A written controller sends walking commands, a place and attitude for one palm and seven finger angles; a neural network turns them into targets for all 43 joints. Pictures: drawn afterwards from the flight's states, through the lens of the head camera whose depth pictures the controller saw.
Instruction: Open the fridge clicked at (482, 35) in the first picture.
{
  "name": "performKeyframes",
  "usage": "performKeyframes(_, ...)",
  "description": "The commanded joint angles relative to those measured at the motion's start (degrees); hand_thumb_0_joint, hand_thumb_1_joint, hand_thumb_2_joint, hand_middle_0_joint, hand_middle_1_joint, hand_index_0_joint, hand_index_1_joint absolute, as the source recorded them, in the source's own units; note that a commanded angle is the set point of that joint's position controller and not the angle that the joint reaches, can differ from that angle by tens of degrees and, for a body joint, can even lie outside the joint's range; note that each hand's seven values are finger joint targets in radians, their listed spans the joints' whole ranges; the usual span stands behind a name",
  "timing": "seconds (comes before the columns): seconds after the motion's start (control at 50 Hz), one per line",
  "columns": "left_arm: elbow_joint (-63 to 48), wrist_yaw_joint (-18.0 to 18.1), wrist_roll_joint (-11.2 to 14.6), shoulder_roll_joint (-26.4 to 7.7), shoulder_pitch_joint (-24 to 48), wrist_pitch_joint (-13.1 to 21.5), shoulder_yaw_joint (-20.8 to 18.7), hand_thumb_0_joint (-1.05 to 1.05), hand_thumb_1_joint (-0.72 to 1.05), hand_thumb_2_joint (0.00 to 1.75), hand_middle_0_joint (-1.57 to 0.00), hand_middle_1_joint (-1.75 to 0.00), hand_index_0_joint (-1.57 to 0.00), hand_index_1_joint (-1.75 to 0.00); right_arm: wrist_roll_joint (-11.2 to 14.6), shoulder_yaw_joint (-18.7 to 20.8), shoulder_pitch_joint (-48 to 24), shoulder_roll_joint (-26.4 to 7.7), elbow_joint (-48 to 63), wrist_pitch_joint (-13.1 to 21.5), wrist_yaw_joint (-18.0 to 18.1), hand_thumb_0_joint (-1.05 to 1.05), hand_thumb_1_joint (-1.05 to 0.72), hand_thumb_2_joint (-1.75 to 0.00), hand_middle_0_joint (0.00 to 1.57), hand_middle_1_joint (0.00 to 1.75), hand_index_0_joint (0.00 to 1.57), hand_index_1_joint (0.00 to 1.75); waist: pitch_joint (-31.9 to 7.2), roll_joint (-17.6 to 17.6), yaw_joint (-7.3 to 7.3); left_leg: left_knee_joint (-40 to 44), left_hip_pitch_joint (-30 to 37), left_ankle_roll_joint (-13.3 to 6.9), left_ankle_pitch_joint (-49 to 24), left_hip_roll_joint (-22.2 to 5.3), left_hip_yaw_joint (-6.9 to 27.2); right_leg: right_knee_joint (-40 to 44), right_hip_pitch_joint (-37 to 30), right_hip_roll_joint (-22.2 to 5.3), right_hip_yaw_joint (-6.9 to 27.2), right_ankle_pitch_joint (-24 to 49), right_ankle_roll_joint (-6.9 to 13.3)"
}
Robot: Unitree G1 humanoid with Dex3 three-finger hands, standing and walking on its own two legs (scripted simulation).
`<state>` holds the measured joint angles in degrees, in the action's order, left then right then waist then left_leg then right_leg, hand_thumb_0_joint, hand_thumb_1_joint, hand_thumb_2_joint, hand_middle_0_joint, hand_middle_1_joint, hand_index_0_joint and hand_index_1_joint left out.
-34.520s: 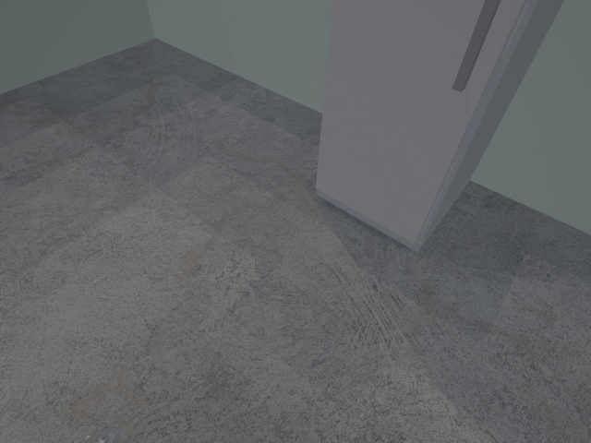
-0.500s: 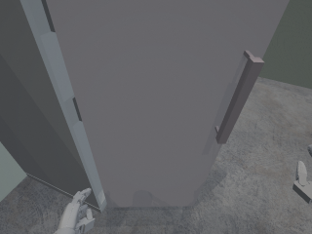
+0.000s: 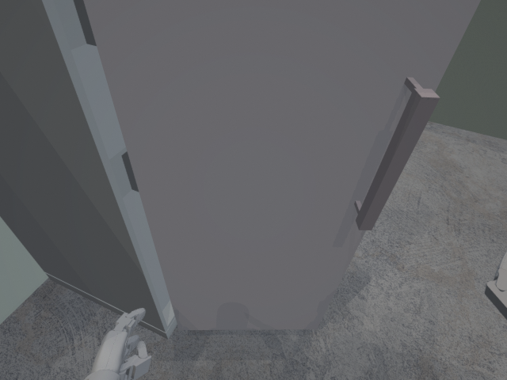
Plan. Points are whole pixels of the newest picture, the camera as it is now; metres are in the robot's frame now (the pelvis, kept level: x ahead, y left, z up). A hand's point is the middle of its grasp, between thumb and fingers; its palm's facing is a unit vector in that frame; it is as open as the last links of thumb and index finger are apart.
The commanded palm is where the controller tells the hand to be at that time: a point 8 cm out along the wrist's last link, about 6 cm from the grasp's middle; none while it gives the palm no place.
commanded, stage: step back with the hand held close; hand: right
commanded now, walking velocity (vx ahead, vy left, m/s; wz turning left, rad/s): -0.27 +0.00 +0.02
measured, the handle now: (384, 163) +0.44 -0.23 +0.15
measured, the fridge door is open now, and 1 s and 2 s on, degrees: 65 65 65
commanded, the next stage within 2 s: stop stepping back and stand still in 1.10 s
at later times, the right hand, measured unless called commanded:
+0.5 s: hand out of the picture +0.13 -0.30 +0.16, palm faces +0.43 +0.77 -0.46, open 7.4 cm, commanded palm +0.07 -0.33 +0.17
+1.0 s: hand out of the picture +0.04 -0.32 +0.17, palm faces +0.46 +0.80 -0.39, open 7.4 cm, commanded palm +0.00 -0.34 +0.17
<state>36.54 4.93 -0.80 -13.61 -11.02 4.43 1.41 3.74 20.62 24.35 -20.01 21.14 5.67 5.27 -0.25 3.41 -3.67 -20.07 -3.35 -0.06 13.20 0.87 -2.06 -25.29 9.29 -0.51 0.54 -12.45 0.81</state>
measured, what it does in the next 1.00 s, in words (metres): walks backwards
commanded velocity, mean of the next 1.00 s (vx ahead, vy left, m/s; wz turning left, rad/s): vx -0.31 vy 0.00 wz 0.04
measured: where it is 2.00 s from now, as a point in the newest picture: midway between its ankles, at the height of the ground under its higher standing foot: outside the picture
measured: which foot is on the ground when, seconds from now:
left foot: down 0.00-0.76, up 0.78-1.00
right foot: down 0.00-1.00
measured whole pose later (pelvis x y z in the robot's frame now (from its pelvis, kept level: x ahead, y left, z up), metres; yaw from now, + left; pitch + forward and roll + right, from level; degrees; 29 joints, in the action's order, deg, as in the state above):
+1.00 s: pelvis -0.15 -0.04 -0.01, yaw +1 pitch +2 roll +5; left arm 35.1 2.7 -1.6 -9.2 -12.0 8.1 -0.2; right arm 3.5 26.1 29.9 -25.2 30.6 16.9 7.5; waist -2.8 -0.2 -2.6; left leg -29.1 -8.4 -2.6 27.2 3.8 -0.1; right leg -25.1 29.4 -2.4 -2.0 -0.5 2.1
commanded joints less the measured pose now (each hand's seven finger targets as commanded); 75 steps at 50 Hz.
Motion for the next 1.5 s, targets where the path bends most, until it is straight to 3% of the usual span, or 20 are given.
performKeyframes(0.0, -10.9, 0.1, 0.2, -6.4, 7.0, 0.3, -3.3, 0.00, 0.90, 0.90, -0.20, -0.30, -0.20, -0.30, -0.1, 6.6, 0.5, -11.1, 11.6, 5.4, 1.2, 0.00, -0.90, -0.90, 0.20, 0.30, 0.20, 0.30, -5.2, -3.1, 1.93, 3.6, -8.0, 0.4, -17.7, -5.4, 3.5, 0.0, -3.2, -0.7, 0.5, 14.0, 1.9)
performKeyframes(0.22, -14.3, 0.9, 1.2, -6.9, 5.9, -2.4, -4.3, 0.00, 0.90, 0.90, -0.20, -0.30, -0.20, -0.30, 0.8, 10.0, 5.1, -14.5, 16.6, 6.6, 2.5, 0.00, -0.90, -0.90, 0.20, 0.30, 0.20, 0.30, -9.3, -1.6, 2.31, -2.1, -6.3, 1.3, -17.5, -3.1, 2.3, 1.9, 0.9, -2.9, 1.9, 18.5, 2.0)
performKeyframes(0.44, -14.7, 0.9, 1.3, -8.5, 5.4, 1.0, -4.9, 0.00, 0.90, 0.90, -0.20, -0.30, -0.20, -0.30, -2.3, 10.7, 1.7, -12.8, 15.9, 10.2, 2.9, 0.00, -0.90, -0.90, 0.20, 0.30, 0.20, 0.30, -2.9, 5.8, 2.22, -14.3, 5.8, 1.3, 0.4, 1.1, 3.3, 13.2, 32.5, -8.4, 11.2, -28.3, 6.5)
performKeyframes(0.64, -9.9, 0.2, 0.4, -6.1, 1.7, 3.3, -4.6, 0.00, 0.90, 0.90, -0.20, -0.30, -0.20, -0.30, -1.4, 8.6, -2.3, -13.6, 18.3, 12.1, 4.5, 0.00, -0.90, -0.90, 0.20, 0.30, 0.20, 0.30, -3.5, -10.6, 4.59, 5.4, -31.0, -5.1, 13.6, -12.1, 14.2, -16.9, 2.0, 0.8, 1.5, -7.8, 0.6)
performKeyframes(0.7, -10.6, 0.9, 0.8, -7.1, 3.0, 3.8, -4.5, 0.00, 0.90, 0.90, -0.20, -0.30, -0.20, -0.30, -1.1, 9.3, -3.2, -14.2, 18.9, 12.7, 4.6, 0.00, -0.90, -0.90, 0.20, 0.30, 0.20, 0.30, -1.6, -2.7, 4.43, -1.4, -28.8, -1.6, 15.4, -5.3, 8.0, -3.5, 6.3, -3.6, 7.9, -14.7, 1.9)
performKeyframes(0.76, -11.9, 1.3, 0.2, -8.1, 5.3, 5.4, -5.1, 0.00, 0.90, 0.90, -0.20, -0.30, -0.20, -0.30, -2.4, 12.0, -4.1, -15.0, 21.3, 14.1, 4.2, 0.00, -0.90, -0.90, 0.20, 0.30, 0.20, 0.30, -4.3, 16.6, 3.16, -35.7, -4.0, 1.4, 8.3, 5.8, 3.7, 21.8, 31.9, -18.0, 27.5, -35.7, 9.1)
performKeyframes(0.8, -10.4, 0.0, -0.2, -6.7, 4.6, 6.2, -6.1, 0.00, 0.90, 0.90, -0.20, -0.30, -0.20, -0.30, -2.0, 13.0, -1.7, -15.1, 21.1, 14.5, 3.6, 0.00, -0.90, -0.90, 0.20, 0.30, 0.20, 0.30, -7.4, 7.7, 2.59, -40.8, -7.7, 0.6, 12.9, 5.5, 5.4, 16.8, 24.8, -17.3, 21.2, -24.8, 9.5)
performKeyframes(0.92, -8.1, -1.8, -0.3, -5.2, 3.0, 6.7, -5.3, 0.00, 0.90, 0.90, -0.20, -0.30, -0.20, -0.30, 0.7, 8.2, 2.7, -12.5, 20.1, 14.1, 2.8, 0.00, -0.90, -0.90, 0.20, 0.30, 0.20, 0.30, -9.4, 9.9, 2.68, -6.4, -8.1, -2.5, 17.0, 3.6, 0.3, 15.6, 8.6, -12.7, 11.5, -16.6, -0.6)
performKeyframes(0.98, -6.9, -1.3, -0.9, -3.3, 2.7, 4.6, -4.5, 0.00, 0.90, 0.90, -0.20, -0.30, -0.20, -0.30, -0.1, 9.1, -3.2, -16.6, 20.3, 15.1, 2.9, 0.00, -0.90, -0.90, 0.20, 0.30, 0.20, 0.30, -7.4, -8.2, 3.38, 11.6, -24.1, -7.9, 2.7, -14.5, 19.5, -13.8, -2.4, -3.5, 0.6, -0.8, -3.2)
performKeyframes(1.0, -6.8, -0.8, -1.5, -3.0, 4.0, 4.9, -3.7, 0.00, 0.90, 0.90, -0.20, -0.30, -0.20, -0.30, -0.5, 10.8, -7.4, -19.4, 20.2, 15.2, 3.4, 0.00, -0.90, -0.90, 0.20, 0.30, 0.20, 0.30, -6.7, -10.3, 3.51, 10.3, -24.7, -8.7, -12.8, -18.6, 18.2, -19.6, -0.7, -1.7, -1.9, -3.0, -3.4)
performKeyframes(1.06, -7.5, 0.1, 0.2, -4.9, 4.8, 5.2, -4.7, 0.00, 0.90, 0.90, -0.20, -0.30, -0.20, -0.30, -0.9, 9.5, -6.8, -17.8, 15.6, 12.1, 2.3, 0.00, -0.90, -0.90, 0.20, 0.30, 0.20, 0.30, -4.3, -15.3, 4.41, -0.8, -23.4, -3.9, -18.2, -10.3, 6.0, -13.5, 0.5, 0.4, -1.8, 1.7, -2.2)
performKeyframes(1.12, -10.0, 0.0, 0.7, -7.1, 6.1, 5.0, -4.5, 0.00, 0.90, 0.90, -0.20, -0.30, -0.20, -0.30, 0.4, 9.6, -4.3, -16.1, 19.5, 12.4, 1.0, 0.00, -0.90, -0.90, 0.20, 0.30, 0.20, 0.30, -6.0, 11.4, 2.88, -20.8, -15.3, 0.7, 10.4, 5.1, 3.2, 13.4, 3.3, -12.9, 14.7, 17.6, 3.6)
performKeyframes(1.16, -10.7, -0.8, -1.1, -7.0, 6.2, 6.4, -4.9, 0.00, 0.90, 0.90, -0.20, -0.30, -0.20, -0.30, 1.2, 13.6, 2.3, -18.5, 21.9, 13.2, 1.0, 0.00, -0.90, -0.90, 0.20, 0.30, 0.20, 0.30, -12.8, 13.7, 1.67, -34.0, -10.5, -0.5, 19.5, 5.7, 7.3, 21.5, 9.8, -18.5, 25.3, -12.8, 4.4)
performKeyframes(1.2, -10.9, -1.9, -0.8, -5.7, 4.3, 6.5, -5.3, 0.00, 0.90, 0.90, -0.20, -0.30, -0.20, -0.30, 1.2, 12.8, 7.1, -16.1, 25.1, 12.6, 1.3, 0.00, -0.90, -0.90, 0.20, 0.30, 0.20, 0.30, -13.4, 7.5, 1.23, -30.7, -9.5, -1.5, 16.0, 6.0, 2.8, 21.9, 7.9, -14.3, 15.3, -17.4, 2.2)
performKeyframes(1.28, -11.3, -1.9, -0.4, -5.3, 3.1, 5.9, -4.5, 0.00, 0.90, 0.90, -0.20, -0.30, -0.20, -0.30, 0.9, 11.5, 11.5, -15.1, 26.1, 9.5, 2.6, 0.00, -0.90, -0.90, 0.20, 0.30, 0.20, 0.30, -10.6, 15.1, 1.96, -11.0, 0.0, -2.5, 16.8, 8.1, -4.4, 22.9, 11.3, -7.4, 6.1, -21.6, -3.9)
performKeyframes(1.32, -10.3, -1.0, -0.6, -5.3, 2.4, 4.7, -4.7, 0.00, 0.90, 0.90, -0.20, -0.30, -0.20, -0.30, 0.3, 12.2, 11.6, -17.1, 24.9, 7.7, 3.0, 0.00, -0.90, -0.90, 0.20, 0.30, 0.20, 0.30, -9.6, 3.9, 2.03, 3.9, 0.9, -3.6, 14.9, 3.3, -1.1, 9.5, 9.7, -1.1, -1.8, -16.6, -5.8)
performKeyframes(1.36, -8.6, -0.5, -1.0, -5.8, 2.1, 3.2, -5.3, 0.00, 0.90, 0.90, -0.20, -0.30, -0.20, -0.30, 0.5, 14.3, 5.6, -18.9, 25.1, 6.8, 3.8, 0.00, -0.90, -0.90, 0.20, 0.30, 0.20, 0.30, -5.8, -13.1, 3.39, 15.8, -28.2, -12.0, 25.2, -18.7, 20.2, -29.7, 3.0, 2.9, -0.1, -8.6, -3.0)
performKeyframes(1.38, -7.5, -0.6, -1.4, -5.6, 3.0, 2.2, -4.4, 0.00, 0.90, 0.90, -0.20, -0.30, -0.20, -0.30, 0.7, 13.5, -0.8, -18.4, 23.6, 6.4, 3.9, 0.00, -0.90, -0.90, 0.20, 0.30, 0.20, 0.30, -5.2, -10.8, 4.56, 9.9, -27.5, -13.7, 15.6, -20.5, 13.8, -40.6, 9.0, 1.0, 0.7, -5.8, -2.8)
performKeyframes(1.42, -6.9, 0.3, 0.3, -6.2, 1.2, 3.1, -5.0, 0.00, 0.90, 0.90, -0.20, -0.30, -0.20, -0.30, -0.3, 8.7, -5.8, -13.8, 11.9, 5.4, 3.8, 0.00, -0.90, -0.90, 0.20, 0.30, 0.20, 0.30, 1.1, -16.5, 6.19, 13.3, -32.7, -9.4, 36.8, -18.5, 15.1, -40.7, 13.2, -1.4, 2.4, -8.6, -1.8)
performKeyframes(1.48, -6.6, 1.6, 0.5, -6.2, 5.0, 3.5, -4.2, 0.00, 0.90, 0.90, -0.20, -0.30, -0.20, -0.30, -2.2, 4.3, -12.1, -12.2, 11.1, 5.4, 4.2, 0.00, -0.90, -0.90, 0.20, 0.30, 0.20, 0.30, 6.2, -8.4, 5.32, 6.0, -29.2, -8.8, 32.8, -16.1, 9.7, -22.4, 10.3, -3.9, -1.7, -13.9, 0.9)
